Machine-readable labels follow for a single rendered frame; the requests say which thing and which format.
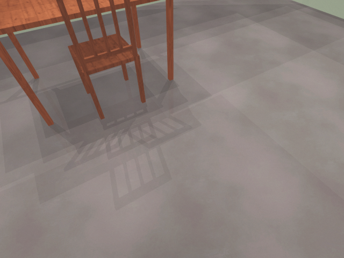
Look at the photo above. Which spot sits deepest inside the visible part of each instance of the chair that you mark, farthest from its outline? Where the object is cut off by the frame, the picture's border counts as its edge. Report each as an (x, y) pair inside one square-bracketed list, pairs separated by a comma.
[(103, 53)]

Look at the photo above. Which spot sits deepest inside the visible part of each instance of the table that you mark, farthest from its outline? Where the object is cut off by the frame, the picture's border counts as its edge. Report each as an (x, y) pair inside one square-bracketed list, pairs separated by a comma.
[(18, 15)]

